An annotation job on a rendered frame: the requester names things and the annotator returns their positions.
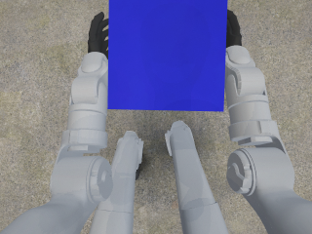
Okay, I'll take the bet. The robot left foot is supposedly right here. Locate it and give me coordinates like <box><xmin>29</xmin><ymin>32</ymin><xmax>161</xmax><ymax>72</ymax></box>
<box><xmin>136</xmin><ymin>149</ymin><xmax>143</xmax><ymax>180</ymax></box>

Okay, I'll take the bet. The carton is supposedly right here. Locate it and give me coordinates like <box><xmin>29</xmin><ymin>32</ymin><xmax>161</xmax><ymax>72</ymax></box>
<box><xmin>107</xmin><ymin>0</ymin><xmax>228</xmax><ymax>112</ymax></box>

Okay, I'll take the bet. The left robot hand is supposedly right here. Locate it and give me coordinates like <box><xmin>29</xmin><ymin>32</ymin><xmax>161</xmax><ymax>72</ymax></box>
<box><xmin>88</xmin><ymin>12</ymin><xmax>109</xmax><ymax>59</ymax></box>

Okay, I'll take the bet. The robot right shin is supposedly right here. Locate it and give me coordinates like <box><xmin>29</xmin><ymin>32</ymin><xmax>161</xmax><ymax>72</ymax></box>
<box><xmin>170</xmin><ymin>120</ymin><xmax>194</xmax><ymax>141</ymax></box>

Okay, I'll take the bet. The left robot upper arm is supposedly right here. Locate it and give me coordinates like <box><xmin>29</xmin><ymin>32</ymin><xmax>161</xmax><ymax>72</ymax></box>
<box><xmin>0</xmin><ymin>156</ymin><xmax>114</xmax><ymax>234</ymax></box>

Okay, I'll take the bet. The right robot hand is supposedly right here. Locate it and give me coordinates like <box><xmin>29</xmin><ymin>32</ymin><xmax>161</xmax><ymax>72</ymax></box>
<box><xmin>226</xmin><ymin>9</ymin><xmax>242</xmax><ymax>48</ymax></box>

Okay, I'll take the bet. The right robot upper arm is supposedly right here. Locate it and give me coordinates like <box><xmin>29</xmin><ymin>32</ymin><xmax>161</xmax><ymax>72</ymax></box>
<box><xmin>226</xmin><ymin>147</ymin><xmax>312</xmax><ymax>234</ymax></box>

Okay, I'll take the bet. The left robot forearm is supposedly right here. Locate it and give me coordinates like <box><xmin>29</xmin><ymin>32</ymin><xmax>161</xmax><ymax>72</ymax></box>
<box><xmin>50</xmin><ymin>52</ymin><xmax>108</xmax><ymax>192</ymax></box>

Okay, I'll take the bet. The right robot forearm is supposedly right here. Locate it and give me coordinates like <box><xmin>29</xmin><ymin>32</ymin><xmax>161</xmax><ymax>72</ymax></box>
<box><xmin>224</xmin><ymin>45</ymin><xmax>295</xmax><ymax>183</ymax></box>

